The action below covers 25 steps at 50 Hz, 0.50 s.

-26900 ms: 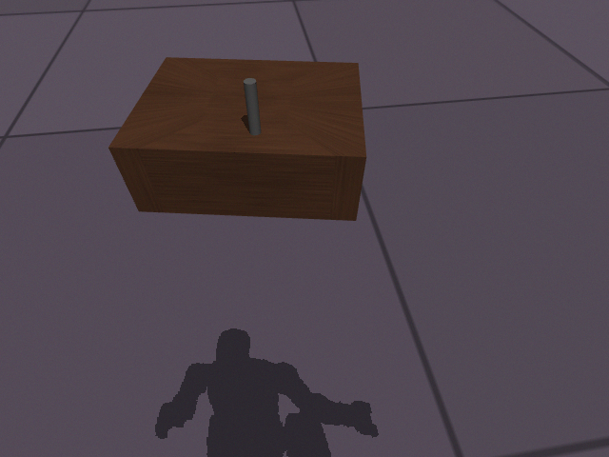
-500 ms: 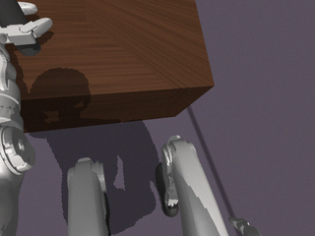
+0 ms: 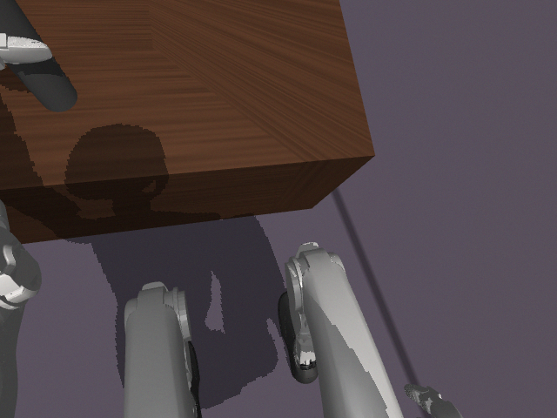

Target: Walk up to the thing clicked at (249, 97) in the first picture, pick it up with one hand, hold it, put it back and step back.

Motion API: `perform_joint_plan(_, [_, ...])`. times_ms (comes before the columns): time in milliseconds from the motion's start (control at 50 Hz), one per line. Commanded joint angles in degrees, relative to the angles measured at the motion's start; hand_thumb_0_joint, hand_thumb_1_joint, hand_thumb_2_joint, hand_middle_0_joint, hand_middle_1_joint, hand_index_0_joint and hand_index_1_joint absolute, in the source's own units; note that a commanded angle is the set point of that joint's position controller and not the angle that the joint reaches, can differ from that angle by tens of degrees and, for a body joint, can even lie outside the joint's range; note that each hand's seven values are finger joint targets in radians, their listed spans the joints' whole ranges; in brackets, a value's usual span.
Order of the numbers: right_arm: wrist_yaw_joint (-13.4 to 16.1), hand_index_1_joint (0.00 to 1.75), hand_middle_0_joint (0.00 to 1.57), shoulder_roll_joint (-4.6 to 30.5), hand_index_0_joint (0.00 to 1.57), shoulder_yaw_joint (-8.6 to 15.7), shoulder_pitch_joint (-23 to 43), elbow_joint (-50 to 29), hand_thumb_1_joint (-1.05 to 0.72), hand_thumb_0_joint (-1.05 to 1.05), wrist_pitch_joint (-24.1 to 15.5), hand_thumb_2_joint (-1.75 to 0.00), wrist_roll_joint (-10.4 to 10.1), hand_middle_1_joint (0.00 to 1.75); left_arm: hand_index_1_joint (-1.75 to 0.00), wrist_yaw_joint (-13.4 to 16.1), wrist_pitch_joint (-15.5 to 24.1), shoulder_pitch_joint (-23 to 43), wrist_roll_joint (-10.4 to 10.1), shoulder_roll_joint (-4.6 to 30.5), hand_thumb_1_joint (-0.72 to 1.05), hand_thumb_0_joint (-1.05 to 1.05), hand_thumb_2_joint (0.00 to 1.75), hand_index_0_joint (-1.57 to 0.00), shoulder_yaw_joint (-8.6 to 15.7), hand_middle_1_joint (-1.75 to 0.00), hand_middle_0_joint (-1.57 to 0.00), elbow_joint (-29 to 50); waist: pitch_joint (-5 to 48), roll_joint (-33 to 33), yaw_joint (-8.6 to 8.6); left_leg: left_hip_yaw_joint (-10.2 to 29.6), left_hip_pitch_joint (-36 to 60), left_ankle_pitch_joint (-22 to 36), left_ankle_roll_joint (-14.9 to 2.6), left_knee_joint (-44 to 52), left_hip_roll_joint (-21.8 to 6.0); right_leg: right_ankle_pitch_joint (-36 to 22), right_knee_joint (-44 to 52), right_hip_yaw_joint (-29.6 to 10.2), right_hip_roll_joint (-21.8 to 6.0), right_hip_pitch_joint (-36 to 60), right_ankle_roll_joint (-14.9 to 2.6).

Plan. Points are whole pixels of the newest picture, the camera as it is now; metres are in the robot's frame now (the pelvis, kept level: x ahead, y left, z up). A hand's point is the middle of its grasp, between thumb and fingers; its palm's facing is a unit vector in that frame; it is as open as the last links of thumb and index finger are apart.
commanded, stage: withdraw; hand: left
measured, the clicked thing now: (15, 41) +0.58 +0.20 +0.02
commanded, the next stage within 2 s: rise in 0.10 s
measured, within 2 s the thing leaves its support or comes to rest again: neither
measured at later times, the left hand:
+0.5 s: hand out of the picture +0.56 +0.29 +0.19, palm faces +0.26 -0.92 -0.29, open 17.2 cm
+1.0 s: hand out of the picture +0.39 +0.22 +0.20, palm faces +0.17 -0.94 -0.31, open 17.5 cm
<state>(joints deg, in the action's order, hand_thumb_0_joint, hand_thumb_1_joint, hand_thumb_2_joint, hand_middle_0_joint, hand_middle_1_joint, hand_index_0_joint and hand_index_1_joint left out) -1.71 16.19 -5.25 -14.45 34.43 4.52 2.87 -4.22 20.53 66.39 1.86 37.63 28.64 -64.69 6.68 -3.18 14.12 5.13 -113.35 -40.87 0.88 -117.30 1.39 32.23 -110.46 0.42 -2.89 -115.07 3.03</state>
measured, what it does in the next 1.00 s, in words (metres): rises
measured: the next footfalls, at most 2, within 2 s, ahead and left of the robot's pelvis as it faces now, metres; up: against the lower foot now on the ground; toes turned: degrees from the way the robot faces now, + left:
none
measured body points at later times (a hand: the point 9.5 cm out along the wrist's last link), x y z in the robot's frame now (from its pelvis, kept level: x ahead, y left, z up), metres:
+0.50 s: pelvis +0.03 +0.00 +0.18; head +0.20 +0.04 +0.59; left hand +0.54 +0.34 +0.21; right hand +0.06 -0.27 +0.07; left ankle +0.06 +0.12 -0.41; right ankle +0.11 -0.15 -0.41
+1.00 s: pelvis +0.09 +0.00 +0.28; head +0.15 +0.02 +0.73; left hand +0.38 +0.27 +0.22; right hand +0.19 -0.26 +0.18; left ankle +0.06 +0.12 -0.41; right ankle +0.11 -0.15 -0.41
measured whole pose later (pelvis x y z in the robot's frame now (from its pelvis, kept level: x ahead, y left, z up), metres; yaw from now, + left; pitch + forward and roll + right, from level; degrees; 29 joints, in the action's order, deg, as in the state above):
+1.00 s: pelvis +0.09 +0.00 +0.28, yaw +1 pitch +12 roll -2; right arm 5.5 13.5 -0.4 -17.4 33.7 3.1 -3.2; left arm 6.7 -3.0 9.0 0.1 17.1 9.0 -39.6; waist 6.1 -0.6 3.9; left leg 1.8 -37.2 -28.1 1.0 -52.8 -2.7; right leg 21.1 -48.1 1.0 -0.6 -39.4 1.6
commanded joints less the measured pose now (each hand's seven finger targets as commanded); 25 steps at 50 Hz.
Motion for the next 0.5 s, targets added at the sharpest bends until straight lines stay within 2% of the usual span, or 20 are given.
perform_joint_plan(0, [1.67,0.30,0.20,12.25,0.20,5.02,-14.13,-1.99,-0.89,0.00,0.36,-0.90,-1.22,0.30,-0.13,-1.86,1.02,24.84,-0.80,20.02,-0.44,0.00,0.15,-0.13,0.88,-0.13,-0.13,16.02,49.68,-11.20,0.03,-2.29,30.94,14.14,-2.33,22.80,-0.51,-10.69,16.87,1.82,1.26,39.19,-4.94])
perform_joint_plan(20, [2.01,0.30,0.20,12.61,0.20,5.49,-13.98,-2.24,-0.89,0.00,0.21,-0.90,-1.63,0.30,-0.12,-2.70,-0.47,21.60,-0.86,18.06,-0.45,0.00,0.14,-0.12,-0.48,-0.12,-0.12,13.31,48.15,-9.85,0.28,-2.22,32.08,13.99,-2.49,23.94,-0.83,-10.64,18.89,1.76,1.33,39.97,-4.80])
perform_joint_plan(40, [2.26,0.30,0.20,12.44,0.20,5.67,-14.11,-2.16,-0.89,0.00,0.06,-0.90,-1.73,0.30,-0.13,-3.47,-1.38,21.10,-1.08,17.14,-0.45,0.00,0.15,-0.14,-1.58,-0.14,-0.13,14.89,47.04,-9.67,0.47,-2.28,32.74,13.93,-2.54,24.69,-1.21,-10.69,20.17,1.74,1.64,41.07,-4.71])
perform_joint_plan(60, [2.46,0.30,0.20,12.40,0.20,5.53,-14.61,-1.60,-0.89,0.00,-0.14,-0.90,-1.97,0.30,-0.13,-4.36,-2.55,18.87,-1.63,16.30,-0.43,0.00,0.15,-0.14,-1.51,-0.14,-0.13,12.42,43.93,-8.50,0.78,-2.14,32.69,13.95,-2.57,25.58,-1.36,-10.80,21.66,1.80,1.65,41.35,-4.67])
perform_joint_plan(80, [2.74,0.30,0.20,12.45,0.20,5.45,-13.30,-2.47,-0.89,0.00,-0.44,-0.90,-2.31,0.30,-0.12,-5.43,-3.88,14.61,-2.28,13.50,-0.45,0.00,0.14,-0.13,-3.63,-0.13,-0.11,9.21,41.31,-7.06,0.60,-1.96,33.04,13.55,-2.73,26.82,-1.76,-10.37,22.96,2.06,1.86,41.87,-4.52])
perform_joint_plan(100, [3.01,0.30,0.20,12.42,0.20,5.63,-13.70,-2.47,-0.88,0.00,-0.86,-0.89,-2.62,0.30,-0.12,-6.31,-4.23,16.37,-3.40,13.09,-0.44,0.00,0.14,-0.13,-3.97,-0.14,-0.12,12.87,40.74,-6.93,0.83,-1.90,34.09,14.18,-2.72,27.33,-2.07,-11.07,24.07,2.17,2.01,42.21,-4.47])
perform_joint_plan(140, [3.41,0.30,0.20,12.25,0.20,5.73,-13.80,-2.46,-0.88,0.00,-1.43,-0.89,-3.12,0.30,-0.10,-7.74,-4.94,15.85,-4.87,13.17,-0.43,0.00,0.11,-0.13,-3.89,-0.12,-0.11,14.41,38.87,-7.43,0.06,-1.27,37.16,15.80,-2.35,29.59,-2.58,-11.94,25.55,2.46,2.18,42.87,-4.61])
perform_joint_plan(180, [3.59,0.30,0.20,11.46,0.20,5.27,-13.83,-1.73,-0.87,0.00,-2.31,-0.89,-3.34,0.30,-0.11,-8.78,-5.04,15.28,-6.44,9.48,-0.40,0.00,0.12,-0.16,-5.49,-0.14,-0.13,13.78,34.26,-7.40,0.40,-0.91,37.81,16.79,-2.03,30.81,-2.90,-12.57,26.82,2.72,2.30,41.69,-4.81])
perform_joint_plan(200, [3.65,0.30,0.20,11.17,0.20,5.16,-13.55,-1.40,-0.83,0.00,-2.70,-0.89,-3.37,0.30,-0.07,-8.92,-4.95,12.98,-6.72,8.40,-0.46,0.00,0.09,-0.08,-5.60,-0.07,-0.05,11.12,30.76,-6.32,-0.10,-0.41,37.67,15.95,-1.91,32.07,-3.08,-11.57,27.45,2.86,2.36,40.54,-4.83])
perform_joint_plan(220, [3.35,0.30,0.20,11.90,0.20,5.74,-12.53,-0.70,-0.88,0.00,-1.22,-0.90,-2.53,0.30,-0.04,-5.51,-8.85,8.30,2.55,15.45,-0.50,0.00,0.07,-0.06,-7.50,-0.04,-0.07,1.26,28.20,-7.77,-2.68,-0.37,42.80,14.81,-1.43,37.27,-2.76,-9.67,30.84,2.30,2.27,41.24,-5.26])
perform_joint_plan(240, [3.22,0.30,0.20,11.79,0.20,5.93,-12.17,-1.68,-0.89,0.00,-0.68,-0.90,-2.89,0.30,-0.04,-3.29,-9.55,13.94,1.32,12.61,-0.51,0.00,0.06,-0.06,-8.44,-0.04,-0.07,6.89,27.84,-8.58,-1.88,0.44,45.12,13.50,-1.13,39.29,-3.29,-8.51,32.17,2.32,2.59,40.81,-5.36])
perform_joint_plan(280, [2.92,0.30,0.20,11.15,0.20,5.49,-12.72,-1.69,-0.86,0.00,-0.13,-0.90,-3.19,0.30,-0.02,-1.56,-9.86,20.65,1.84,15.29,-0.48,0.00,0.06,-0.05,-7.94,-0.02,-0.06,13.11,30.98,-12.33,-3.29,1.30,51.36,14.33,-0.32,42.46,-3.47,-9.46,33.90,2.16,2.65,42.70,-5.37])
perform_joint_plan(300, [2.88,0.30,0.20,10.80,0.20,5.44,-13.41,-0.66,-0.88,0.00,0.34,-0.90,-3.18,0.30,-0.04,-0.84,-10.92,17.37,2.86,16.85,-0.50,0.00,0.06,-0.06,-7.41,-0.03,-0.07,9.13,31.11,-11.14,-4.10,1.17,53.42,14.65,-0.37,44.06,-3.35,-9.53,35.74,2.06,2.87,45.22,-5.20])
perform_joint_plan(320, [2.94,0.30,0.20,10.95,0.20,5.57,-12.83,-0.99,-0.88,0.00,0.48,-0.90,-3.32,0.30,-0.02,0.22,-11.00,18.82,3.57,20.29,-0.50,0.00,0.06,-0.07,-6.05,-0.02,-0.07,12.92,32.39,-12.55,-5.11,1.81,56.14,14.83,-0.18,45.91,-3.57,-9.56,36.42,2.18,2.91,46.46,-5.20])
perform_joint_plan(340, [3.12,0.30,0.20,11.22,0.20,5.53,-12.84,-1.13,-0.91,0.00,0.73,-0.91,-3.41,0.30,-0.04,1.49,-11.20,18.13,4.48,24.71,-0.52,0.00,0.06,-0.08,-3.50,-0.03,-0.08,12.09,32.93,-12.28,-5.72,1.86,57.40,14.71,-0.27,47.33,-3.54,-9.53,37.58,2.19,2.98,49.30,-5.09])
perform_joint_plan(380, [3.60,0.30,0.20,10.80,0.20,5.37,-12.48,-1.99,-0.90,0.00,1.30,-0.90,-3.43,0.30,-0.08,3.48,-11.37,17.93,5.30,28.88,-0.54,0.00,0.07,-0.07,-1.17,-0.08,-0.07,15.48,37.87,-13.66,-6.52,0.43,60.87,17.46,-0.58,49.08,-3.19,-11.91,40.12,1.65,3.01,56.52,-4.94])
perform_joint_plan(400, [3.98,0.30,0.20,10.51,0.20,5.28,-12.18,-2.02,-0.90,0.00,1.35,-0.90,-3.55,0.30,-0.05,4.10,-11.73,15.90,5.27,27.85,-0.60,0.00,0.03,-0.05,-0.73,-0.05,-0.05,14.04,37.66,-12.47,-6.08,0.93,63.34,19.36,-0.43,50.11,-3.46,-13.54,41.15,1.87,3.10,57.47,-4.86])
perform_joint_plan(440, [4.30,0.30,0.20,9.88,0.20,5.21,-12.58,-1.99,-0.90,0.00,1.26,-0.90,-3.30,0.30,-0.05,5.41,-12.19,13.21,4.91,23.04,-0.60,0.00,0.03,-0.05,-2.44,-0.05,-0.05,12.30,36.40,-12.17,-5.07,-0.41,65.46,24.03,-0.44,51.74,-3.18,-17.16,44.21,2.02,3.24,62.14,-4.91])
perform_joint_plan(460, [4.40,0.30,0.20,9.86,0.20,5.48,-12.90,-1.52,-0.90,0.00,0.92,-0.90,-3.15,0.30,-0.05,5.87,-12.65,10.95,4.80,19.58,-0.59,0.00,0.03,-0.05,-3.78,-0.05,-0.05,9.55,34.90,-11.03,-4.13,-0.63,66.87,26.71,-0.47,52.22,-3.37,-18.88,45.63,2.30,3.34,62.44,-4.94])
perform_joint_plan(480, [4.27,0.30,0.20,9.50,0.20,5.51,-13.10,-0.79,-0.90,0.00,0.47,-0.90,-2.88,0.30,-0.05,6.19,-13.03,6.57,4.73,15.41,-0.61,0.00,0.02,-0.05,-5.36,-0.05,-0.05,6.41,30.77,-10.05,-3.68,-1.14,67.57,29.82,-0.36,52.72,-3.55,-20.50,46.97,2.66,3.38,62.05,-5.05])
